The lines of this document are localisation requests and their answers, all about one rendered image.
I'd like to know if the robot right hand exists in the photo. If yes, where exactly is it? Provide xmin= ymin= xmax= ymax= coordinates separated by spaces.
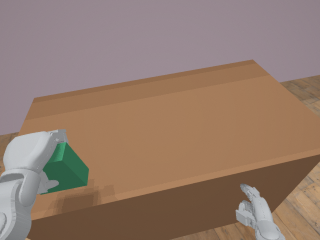
xmin=235 ymin=183 xmax=274 ymax=229

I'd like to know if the sponge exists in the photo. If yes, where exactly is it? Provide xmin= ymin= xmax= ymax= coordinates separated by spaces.
xmin=40 ymin=142 xmax=89 ymax=195

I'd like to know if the robot left hand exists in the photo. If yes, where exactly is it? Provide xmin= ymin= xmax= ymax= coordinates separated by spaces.
xmin=3 ymin=129 xmax=69 ymax=195

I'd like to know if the robot right forearm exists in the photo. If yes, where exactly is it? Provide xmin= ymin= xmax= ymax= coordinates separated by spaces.
xmin=254 ymin=220 xmax=286 ymax=240

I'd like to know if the robot left forearm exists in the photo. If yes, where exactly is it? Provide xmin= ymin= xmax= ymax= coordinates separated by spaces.
xmin=0 ymin=168 xmax=41 ymax=240

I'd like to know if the table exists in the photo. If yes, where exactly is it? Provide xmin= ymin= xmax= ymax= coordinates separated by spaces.
xmin=0 ymin=59 xmax=320 ymax=240

